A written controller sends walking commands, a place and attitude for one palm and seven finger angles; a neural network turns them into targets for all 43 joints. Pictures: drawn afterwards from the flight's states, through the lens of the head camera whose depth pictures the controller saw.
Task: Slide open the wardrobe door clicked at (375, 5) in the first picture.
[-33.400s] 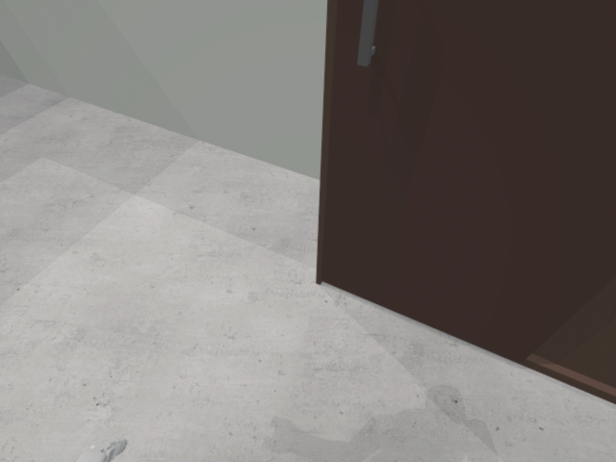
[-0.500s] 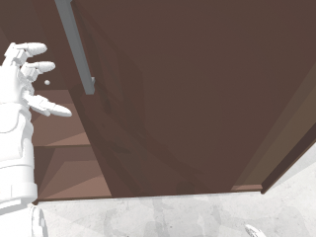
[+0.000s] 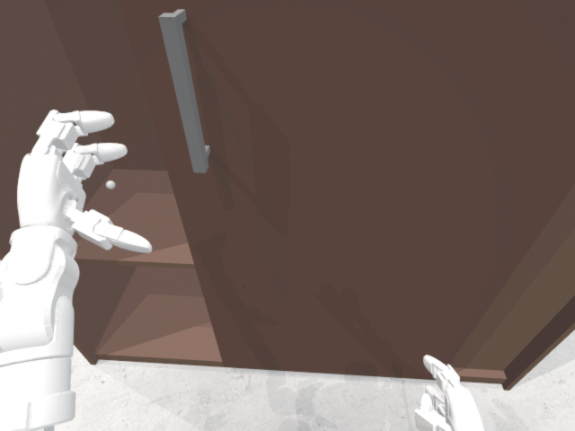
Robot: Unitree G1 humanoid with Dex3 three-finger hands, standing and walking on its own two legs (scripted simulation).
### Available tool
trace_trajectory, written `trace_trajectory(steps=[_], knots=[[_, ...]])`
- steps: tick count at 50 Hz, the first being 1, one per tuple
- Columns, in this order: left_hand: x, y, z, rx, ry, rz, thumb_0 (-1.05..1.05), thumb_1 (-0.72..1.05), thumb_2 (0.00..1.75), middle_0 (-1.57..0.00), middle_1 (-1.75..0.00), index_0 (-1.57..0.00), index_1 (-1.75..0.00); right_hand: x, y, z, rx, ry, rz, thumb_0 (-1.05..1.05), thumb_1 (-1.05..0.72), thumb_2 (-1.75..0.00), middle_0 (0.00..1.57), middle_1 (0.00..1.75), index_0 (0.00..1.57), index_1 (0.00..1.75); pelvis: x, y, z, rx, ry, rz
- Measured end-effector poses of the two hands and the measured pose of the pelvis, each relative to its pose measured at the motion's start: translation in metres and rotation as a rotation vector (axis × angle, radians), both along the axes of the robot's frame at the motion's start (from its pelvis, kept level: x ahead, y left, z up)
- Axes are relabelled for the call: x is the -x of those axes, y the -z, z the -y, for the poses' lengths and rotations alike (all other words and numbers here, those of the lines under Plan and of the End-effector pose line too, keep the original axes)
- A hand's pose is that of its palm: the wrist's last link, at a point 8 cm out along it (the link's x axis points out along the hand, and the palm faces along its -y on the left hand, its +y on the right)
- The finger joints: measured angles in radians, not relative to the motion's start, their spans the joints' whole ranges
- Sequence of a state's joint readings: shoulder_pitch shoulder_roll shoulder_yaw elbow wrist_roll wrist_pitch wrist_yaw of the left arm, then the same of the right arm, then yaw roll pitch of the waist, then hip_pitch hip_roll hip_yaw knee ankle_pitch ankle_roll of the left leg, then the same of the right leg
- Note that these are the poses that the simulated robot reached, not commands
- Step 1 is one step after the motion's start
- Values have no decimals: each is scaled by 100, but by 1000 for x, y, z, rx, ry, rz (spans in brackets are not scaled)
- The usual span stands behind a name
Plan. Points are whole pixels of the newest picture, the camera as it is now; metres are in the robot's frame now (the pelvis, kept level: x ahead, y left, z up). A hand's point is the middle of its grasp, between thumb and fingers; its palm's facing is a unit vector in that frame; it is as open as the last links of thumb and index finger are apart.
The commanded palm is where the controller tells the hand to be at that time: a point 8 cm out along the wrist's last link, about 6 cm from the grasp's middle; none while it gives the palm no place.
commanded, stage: draw the hand back to the body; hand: left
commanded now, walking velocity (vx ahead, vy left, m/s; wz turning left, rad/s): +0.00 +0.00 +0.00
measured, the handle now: (191, 98) +0.49 +0.21 +0.26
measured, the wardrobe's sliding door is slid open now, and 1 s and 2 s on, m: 0.47 0.47 0.47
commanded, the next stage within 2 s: step back with the hand held close in 1.60 s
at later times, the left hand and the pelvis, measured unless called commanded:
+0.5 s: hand (97, 242) +0.24 +0.25 +0.20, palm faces +0.17 -0.98 -0.03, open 14.7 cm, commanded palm +0.21 +0.29 +0.21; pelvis +0.00 -0.01 +0.00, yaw +1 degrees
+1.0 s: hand (82, 265) +0.22 +0.26 +0.18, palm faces +0.44 -0.84 -0.30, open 11.1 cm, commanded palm +0.17 +0.30 +0.19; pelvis +0.01 +0.01 +0.01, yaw -1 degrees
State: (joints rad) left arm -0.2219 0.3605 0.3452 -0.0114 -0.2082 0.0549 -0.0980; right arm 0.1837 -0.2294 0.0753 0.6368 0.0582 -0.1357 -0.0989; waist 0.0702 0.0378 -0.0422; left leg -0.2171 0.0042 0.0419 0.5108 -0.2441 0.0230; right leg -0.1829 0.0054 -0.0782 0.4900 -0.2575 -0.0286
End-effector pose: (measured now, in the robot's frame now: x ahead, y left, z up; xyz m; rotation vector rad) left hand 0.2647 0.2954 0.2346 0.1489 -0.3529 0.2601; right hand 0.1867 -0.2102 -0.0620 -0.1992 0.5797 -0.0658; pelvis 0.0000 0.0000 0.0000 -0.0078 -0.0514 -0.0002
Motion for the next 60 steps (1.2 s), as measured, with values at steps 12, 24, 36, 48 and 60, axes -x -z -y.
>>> trace_trajectory(steps=[12, 24, 36, 48, 60], knots=[[1, 10, 4, 103, 161, -286, -1, -56, 20, -26, -115, -25, -115, -5, -2, 11, -22, 33, 27, 2, -90, -90, 20, 30, 20, 30, -3, -3, 5, -4, -4, 27], [50, 30, -4, 132, 90, -269, -1, -55, 20, -25, -115, -25, -115, -22, -21, 11, -16, -17, 119, 2, -90, -90, 20, 30, 20, 30, 1, 0, 9, 0, -13, 51], [85, 28, -4, -103, -193, -87, -1, -30, 32, -25, -100, -24, -100, 2, -3, -1, 12, -68, 24, 2, -90, -90, 20, 30, 20, 30, 10, -3, 6, 3, -10, 42], [86, 43, -4, -169, -213, -106, 0, 11, 52, -24, -76, -23, -76, 26, 18, 2, 22, 4, -111, 2, -90, -90, 20, 30, 20, 30, -4, -6, -5, -1, 4, 51], [100, 52, -7, -212, -202, -173, 1, 54, 73, -22, -50, -22, -51, -4, 1, 2, 25, 13, -40, 2, -90, -90, 20, 30, 20, 30, -17, -7, -11, 0, 15, 44]])
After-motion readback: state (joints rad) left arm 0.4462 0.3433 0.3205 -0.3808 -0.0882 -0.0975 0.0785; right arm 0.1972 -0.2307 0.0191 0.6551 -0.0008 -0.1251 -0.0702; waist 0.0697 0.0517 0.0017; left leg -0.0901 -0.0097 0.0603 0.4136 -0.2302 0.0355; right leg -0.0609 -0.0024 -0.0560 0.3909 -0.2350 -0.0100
